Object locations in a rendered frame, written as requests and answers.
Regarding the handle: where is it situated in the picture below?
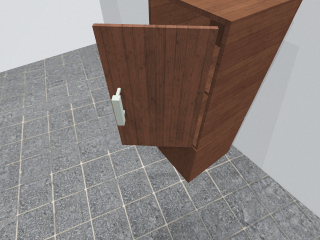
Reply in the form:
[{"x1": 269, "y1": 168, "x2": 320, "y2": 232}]
[{"x1": 111, "y1": 88, "x2": 126, "y2": 126}]

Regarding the cupboard door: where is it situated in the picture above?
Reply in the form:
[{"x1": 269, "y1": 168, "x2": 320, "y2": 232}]
[{"x1": 92, "y1": 23, "x2": 219, "y2": 148}]

